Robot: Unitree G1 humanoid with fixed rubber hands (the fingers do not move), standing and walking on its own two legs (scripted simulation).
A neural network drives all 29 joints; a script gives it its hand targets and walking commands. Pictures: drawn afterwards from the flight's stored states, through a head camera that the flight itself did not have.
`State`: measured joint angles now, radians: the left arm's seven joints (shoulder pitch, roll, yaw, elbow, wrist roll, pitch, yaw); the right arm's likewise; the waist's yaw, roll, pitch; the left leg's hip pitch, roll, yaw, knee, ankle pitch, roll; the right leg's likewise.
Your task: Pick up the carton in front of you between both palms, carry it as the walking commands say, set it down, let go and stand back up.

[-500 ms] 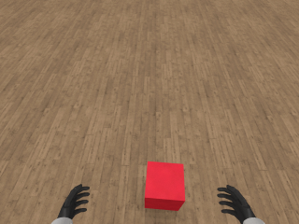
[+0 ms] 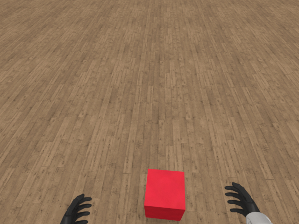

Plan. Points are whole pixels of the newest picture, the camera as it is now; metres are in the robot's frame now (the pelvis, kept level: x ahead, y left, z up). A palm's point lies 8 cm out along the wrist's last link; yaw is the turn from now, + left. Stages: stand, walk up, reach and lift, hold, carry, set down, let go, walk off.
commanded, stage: stand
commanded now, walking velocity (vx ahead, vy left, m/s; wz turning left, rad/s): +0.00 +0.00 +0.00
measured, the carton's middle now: (164, 195) +0.40 -0.07 -0.65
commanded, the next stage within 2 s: none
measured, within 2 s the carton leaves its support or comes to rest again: neither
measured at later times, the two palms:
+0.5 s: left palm out of the picture +0.14 +0.30 -0.09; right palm (257, 216) +0.16 -0.28 -0.08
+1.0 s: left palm out of the picture +0.11 +0.32 -0.09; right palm out of the picture +0.12 -0.28 -0.09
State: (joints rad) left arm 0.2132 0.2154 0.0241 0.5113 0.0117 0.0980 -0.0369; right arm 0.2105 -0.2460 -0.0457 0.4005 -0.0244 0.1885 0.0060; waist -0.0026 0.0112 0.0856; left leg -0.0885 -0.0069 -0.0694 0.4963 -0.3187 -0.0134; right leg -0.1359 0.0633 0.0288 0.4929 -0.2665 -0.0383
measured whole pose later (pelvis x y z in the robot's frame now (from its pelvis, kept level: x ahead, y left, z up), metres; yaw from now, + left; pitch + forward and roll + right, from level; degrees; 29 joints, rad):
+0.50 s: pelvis +0.03 +0.00 +0.00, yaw +0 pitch +0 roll +0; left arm 0.14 0.34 0.04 0.84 0.04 0.00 0.02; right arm 0.21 -0.33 -0.02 0.71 -0.03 0.01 -0.03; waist 0.02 0.01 0.01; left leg -0.14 -0.01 -0.07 0.48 -0.34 -0.01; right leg -0.18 0.06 0.02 0.47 -0.29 -0.04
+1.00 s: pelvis +0.01 +0.01 +0.01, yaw +0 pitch -2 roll +0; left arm 0.11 0.36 0.02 0.98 0.02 0.00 0.01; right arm 0.17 -0.37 0.00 0.88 -0.03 -0.01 -0.03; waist 0.01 -0.01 0.02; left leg -0.09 -0.03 -0.06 0.38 -0.25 0.01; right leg -0.15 0.02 0.03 0.41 -0.22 -0.02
